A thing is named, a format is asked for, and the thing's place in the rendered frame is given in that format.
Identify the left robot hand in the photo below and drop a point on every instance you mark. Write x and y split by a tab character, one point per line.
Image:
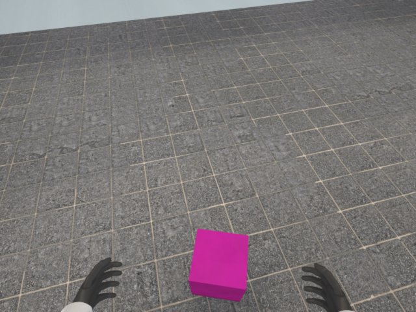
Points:
92	286

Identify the carton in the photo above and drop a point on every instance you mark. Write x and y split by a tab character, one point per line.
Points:
219	265

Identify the right robot hand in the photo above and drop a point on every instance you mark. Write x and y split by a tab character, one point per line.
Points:
335	298

